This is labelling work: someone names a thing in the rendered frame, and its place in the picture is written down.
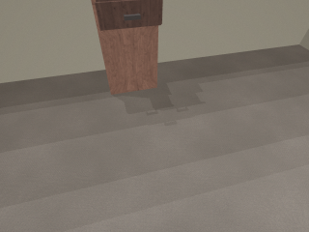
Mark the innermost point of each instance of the drawer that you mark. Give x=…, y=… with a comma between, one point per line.
x=111, y=13

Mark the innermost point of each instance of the handle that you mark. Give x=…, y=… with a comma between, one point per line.
x=132, y=17

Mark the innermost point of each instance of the cabinet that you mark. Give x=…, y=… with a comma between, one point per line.
x=130, y=57

